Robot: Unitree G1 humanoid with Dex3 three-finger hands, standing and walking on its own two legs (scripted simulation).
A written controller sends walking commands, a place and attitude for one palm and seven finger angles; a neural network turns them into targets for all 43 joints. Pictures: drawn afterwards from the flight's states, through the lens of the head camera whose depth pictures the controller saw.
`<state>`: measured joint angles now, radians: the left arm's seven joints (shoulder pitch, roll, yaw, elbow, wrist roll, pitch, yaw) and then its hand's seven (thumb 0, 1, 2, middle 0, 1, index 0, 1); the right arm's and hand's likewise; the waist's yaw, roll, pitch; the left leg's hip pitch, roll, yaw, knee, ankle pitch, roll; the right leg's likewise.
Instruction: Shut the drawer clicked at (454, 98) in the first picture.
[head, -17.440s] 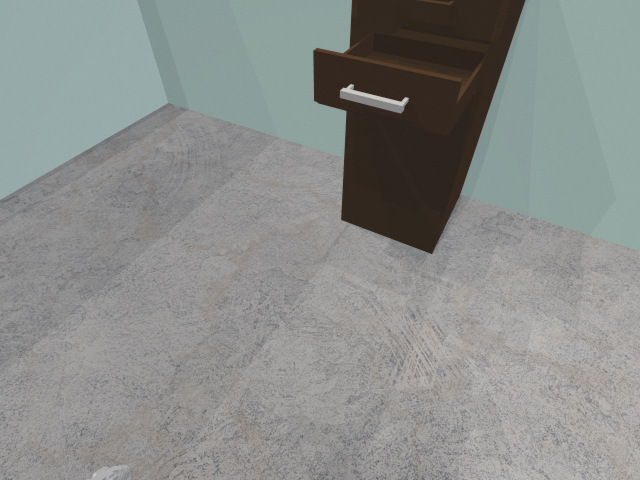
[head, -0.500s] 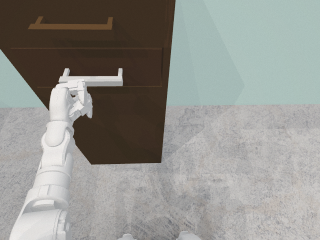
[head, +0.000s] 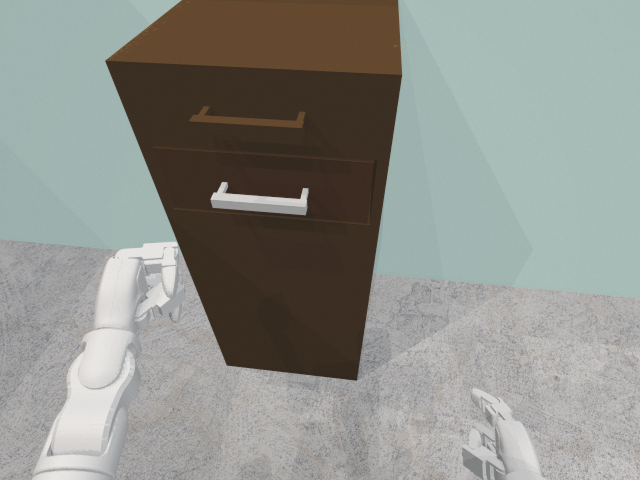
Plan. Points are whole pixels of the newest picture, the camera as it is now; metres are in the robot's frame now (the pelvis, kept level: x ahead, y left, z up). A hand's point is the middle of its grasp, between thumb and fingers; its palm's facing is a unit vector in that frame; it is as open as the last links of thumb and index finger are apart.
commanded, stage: draw the hand back to the body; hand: left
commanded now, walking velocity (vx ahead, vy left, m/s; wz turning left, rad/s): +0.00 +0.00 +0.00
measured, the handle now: (261, 196) +0.57 +0.15 +0.03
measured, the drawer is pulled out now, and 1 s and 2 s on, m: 0.00 0.00 0.00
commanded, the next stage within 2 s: step back with the hand held close in 0.68 s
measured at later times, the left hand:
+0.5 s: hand (66, 345) +0.20 +0.24 +0.17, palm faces +0.37 -0.85 -0.38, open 3.2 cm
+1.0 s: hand (63, 321) +0.22 +0.25 +0.18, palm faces +0.34 -0.83 -0.45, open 3.2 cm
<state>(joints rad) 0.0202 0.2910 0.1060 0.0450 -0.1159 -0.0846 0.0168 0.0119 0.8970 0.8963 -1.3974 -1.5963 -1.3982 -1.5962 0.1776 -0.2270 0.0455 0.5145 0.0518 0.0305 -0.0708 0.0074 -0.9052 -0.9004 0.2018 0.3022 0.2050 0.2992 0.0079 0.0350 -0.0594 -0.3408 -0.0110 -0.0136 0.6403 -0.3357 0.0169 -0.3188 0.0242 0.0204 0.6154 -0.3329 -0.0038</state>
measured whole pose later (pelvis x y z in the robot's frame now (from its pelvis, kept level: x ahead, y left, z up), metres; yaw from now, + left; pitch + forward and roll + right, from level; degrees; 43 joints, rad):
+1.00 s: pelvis +0.01 +0.01 +0.02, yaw -2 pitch +0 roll -1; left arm 0.55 0.36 0.36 -0.48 -0.06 -0.18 0.10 0.01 0.89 0.90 -1.40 -1.60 -1.40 -1.60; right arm 0.16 -0.24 0.00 0.57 0.01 -0.01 -0.05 0.01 -0.90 -0.90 0.20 0.30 0.21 0.30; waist 0.01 0.06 0.01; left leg -0.19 0.00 0.02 0.45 -0.26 0.03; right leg -0.16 0.03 0.06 0.38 -0.22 0.01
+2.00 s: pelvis -0.18 +0.03 +0.00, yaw +3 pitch +0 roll -2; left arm 0.59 0.44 0.39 -0.60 -0.03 -0.30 0.11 0.01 0.89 0.90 -1.40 -1.60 -1.40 -1.60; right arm 0.14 -0.20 -0.02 0.58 -0.01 -0.07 -0.05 0.01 -0.90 -0.90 0.20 0.30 0.21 0.30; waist 0.01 -0.03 0.05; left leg -0.43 -0.01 0.06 0.49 -0.08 0.08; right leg -0.34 0.07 0.11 0.62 -0.33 0.04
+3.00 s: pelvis -0.28 +0.05 +0.00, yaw -4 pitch -1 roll -1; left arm 0.60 0.31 0.32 -0.56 -0.01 -0.22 0.16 0.01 0.89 0.90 -1.40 -1.60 -1.40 -1.60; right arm 0.21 -0.23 -0.01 0.64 -0.01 -0.11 -0.07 0.01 -0.90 -0.90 0.20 0.30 0.21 0.30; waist 0.00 -0.02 0.03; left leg -0.31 0.03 0.05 0.61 -0.29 0.02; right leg -0.21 0.00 -0.09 0.55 -0.31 -0.02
